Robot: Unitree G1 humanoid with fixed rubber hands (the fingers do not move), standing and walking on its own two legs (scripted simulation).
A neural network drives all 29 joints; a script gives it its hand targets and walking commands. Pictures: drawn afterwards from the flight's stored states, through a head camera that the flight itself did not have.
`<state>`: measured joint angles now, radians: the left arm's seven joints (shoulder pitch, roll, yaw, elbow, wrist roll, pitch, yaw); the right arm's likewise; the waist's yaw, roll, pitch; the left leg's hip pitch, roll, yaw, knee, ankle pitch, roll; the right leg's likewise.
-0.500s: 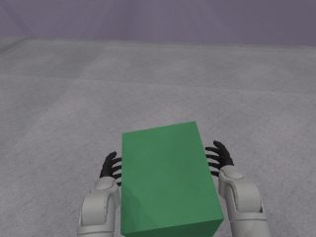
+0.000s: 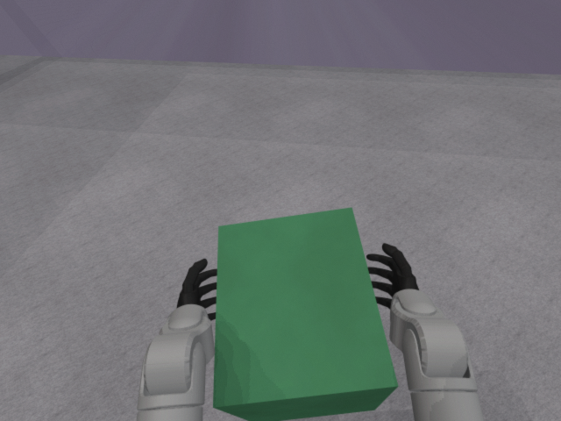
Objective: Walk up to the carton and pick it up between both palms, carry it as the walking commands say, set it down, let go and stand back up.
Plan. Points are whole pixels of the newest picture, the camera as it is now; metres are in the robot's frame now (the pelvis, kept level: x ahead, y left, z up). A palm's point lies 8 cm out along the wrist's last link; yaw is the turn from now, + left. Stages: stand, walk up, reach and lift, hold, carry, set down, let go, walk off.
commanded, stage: carry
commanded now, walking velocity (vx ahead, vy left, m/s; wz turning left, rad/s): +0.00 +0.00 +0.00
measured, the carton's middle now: (300, 322) +0.30 +0.00 -0.03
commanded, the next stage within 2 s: none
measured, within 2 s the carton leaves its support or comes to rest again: neither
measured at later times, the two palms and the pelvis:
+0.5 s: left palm (192, 314) +0.27 +0.15 +0.06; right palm (400, 299) +0.28 -0.14 +0.06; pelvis +0.00 +0.00 +0.00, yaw +0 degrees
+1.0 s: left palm (193, 309) +0.27 +0.15 +0.06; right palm (398, 301) +0.28 -0.14 +0.05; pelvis +0.00 +0.00 +0.00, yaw +0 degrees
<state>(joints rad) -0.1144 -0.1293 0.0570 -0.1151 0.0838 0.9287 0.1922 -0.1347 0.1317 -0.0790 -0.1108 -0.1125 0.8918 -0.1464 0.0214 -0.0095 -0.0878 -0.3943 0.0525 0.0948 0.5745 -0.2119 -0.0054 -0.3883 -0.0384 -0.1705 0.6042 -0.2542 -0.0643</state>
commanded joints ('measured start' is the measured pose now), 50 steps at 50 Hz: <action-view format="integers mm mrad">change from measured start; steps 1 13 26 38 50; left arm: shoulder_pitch -519 -489 -572 -444 -497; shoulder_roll -742 -764 -767 -690 -795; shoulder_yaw -463 -475 -436 -353 -452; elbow -147 -195 -125 -13 -105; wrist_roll -235 -235 -219 -185 -248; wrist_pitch -52 -48 -144 -135 -139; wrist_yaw -190 -174 -202 -202 -210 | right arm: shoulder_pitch -346 -424 -526 -365 -448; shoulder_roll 737 742 736 727 740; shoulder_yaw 403 437 394 351 385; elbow -39 -153 -103 77 -99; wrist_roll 154 209 182 177 195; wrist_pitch -8 -9 -114 -86 -108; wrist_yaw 127 125 140 150 142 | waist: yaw -33 -29 -28 -31 -33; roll -47 -34 28 -48 -9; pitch -317 -283 -290 -331 -295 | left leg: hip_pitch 171 136 120 170 166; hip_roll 90 91 73 95 93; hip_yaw -88 -96 -73 -95 -85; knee -95 -121 -78 -83 -122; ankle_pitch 69 73 49 113 25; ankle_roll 39 40 34 37 57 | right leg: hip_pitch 102 96 82 150 80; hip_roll -115 -102 -129 -120 -109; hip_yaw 193 168 200 182 181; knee -194 -154 -191 -154 -163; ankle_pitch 107 111 82 213 51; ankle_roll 1 16 8 4 8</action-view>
